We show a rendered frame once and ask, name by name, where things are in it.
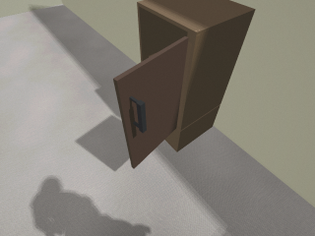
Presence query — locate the cupboard door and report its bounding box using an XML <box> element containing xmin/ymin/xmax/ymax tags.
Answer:
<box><xmin>113</xmin><ymin>36</ymin><xmax>189</xmax><ymax>169</ymax></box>

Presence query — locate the handle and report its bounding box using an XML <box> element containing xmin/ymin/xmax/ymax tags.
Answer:
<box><xmin>129</xmin><ymin>95</ymin><xmax>147</xmax><ymax>133</ymax></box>

